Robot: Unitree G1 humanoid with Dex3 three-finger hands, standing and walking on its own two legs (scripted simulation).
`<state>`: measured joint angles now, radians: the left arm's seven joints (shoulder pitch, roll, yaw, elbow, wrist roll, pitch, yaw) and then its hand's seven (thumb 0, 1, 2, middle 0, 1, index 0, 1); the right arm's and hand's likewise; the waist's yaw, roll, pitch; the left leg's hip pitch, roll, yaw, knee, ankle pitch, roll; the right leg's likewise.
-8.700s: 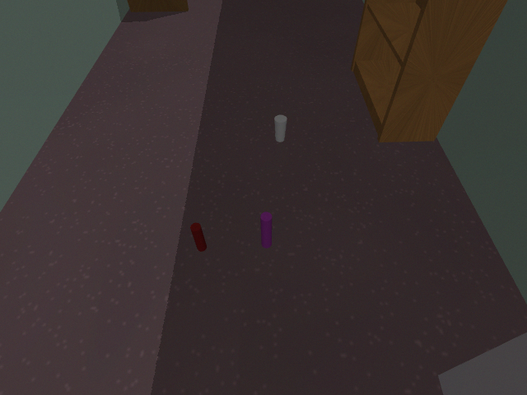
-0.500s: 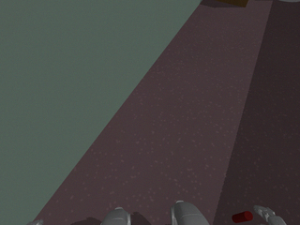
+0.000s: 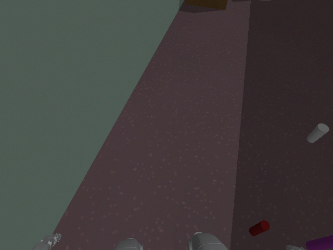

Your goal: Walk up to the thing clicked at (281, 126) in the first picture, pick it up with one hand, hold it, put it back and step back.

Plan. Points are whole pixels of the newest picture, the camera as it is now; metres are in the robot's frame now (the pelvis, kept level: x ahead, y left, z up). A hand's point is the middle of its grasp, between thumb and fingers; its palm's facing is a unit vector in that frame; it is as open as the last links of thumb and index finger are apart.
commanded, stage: walk up
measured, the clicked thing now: (316, 133) +0.86 -1.05 -0.67
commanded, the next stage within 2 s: stand in 0.94 s
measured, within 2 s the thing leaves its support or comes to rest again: neither
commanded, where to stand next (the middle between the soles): +0.10 -0.02 m, yaw +0 degrees
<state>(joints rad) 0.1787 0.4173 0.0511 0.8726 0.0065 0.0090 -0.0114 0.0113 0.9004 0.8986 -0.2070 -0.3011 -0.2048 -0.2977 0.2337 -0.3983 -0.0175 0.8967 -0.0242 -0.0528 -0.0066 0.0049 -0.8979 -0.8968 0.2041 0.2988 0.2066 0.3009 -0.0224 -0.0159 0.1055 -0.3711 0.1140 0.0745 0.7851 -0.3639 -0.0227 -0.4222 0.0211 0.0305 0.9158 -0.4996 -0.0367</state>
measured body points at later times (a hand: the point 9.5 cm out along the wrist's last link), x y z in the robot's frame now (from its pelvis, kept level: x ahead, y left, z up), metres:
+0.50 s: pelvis +0.01 -0.01 +0.02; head +0.02 -0.02 +0.47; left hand +0.10 +0.29 -0.10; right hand +0.07 -0.33 -0.11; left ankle +0.03 +0.13 -0.71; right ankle +0.03 -0.13 -0.71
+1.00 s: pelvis +0.03 +0.00 +0.04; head +0.04 -0.01 +0.49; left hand +0.14 +0.29 -0.09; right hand +0.11 -0.31 -0.09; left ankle +0.03 +0.13 -0.71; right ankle +0.03 -0.13 -0.71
